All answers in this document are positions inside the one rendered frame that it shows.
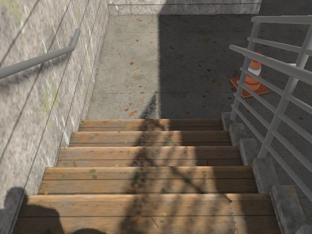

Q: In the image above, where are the stairs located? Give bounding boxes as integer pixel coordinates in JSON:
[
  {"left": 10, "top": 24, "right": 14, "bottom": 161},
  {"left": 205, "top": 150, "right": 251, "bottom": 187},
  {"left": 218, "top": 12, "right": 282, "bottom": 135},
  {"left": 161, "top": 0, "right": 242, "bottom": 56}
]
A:
[{"left": 12, "top": 118, "right": 294, "bottom": 234}]

